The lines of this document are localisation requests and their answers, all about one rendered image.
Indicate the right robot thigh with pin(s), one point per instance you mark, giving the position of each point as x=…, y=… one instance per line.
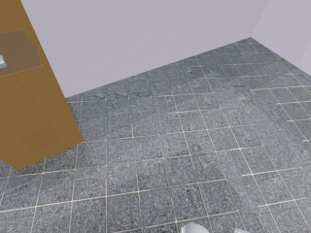
x=193, y=228

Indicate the cabinet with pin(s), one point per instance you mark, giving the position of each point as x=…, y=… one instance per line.
x=35, y=119

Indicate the drawer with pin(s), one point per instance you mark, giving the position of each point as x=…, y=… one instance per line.
x=18, y=52

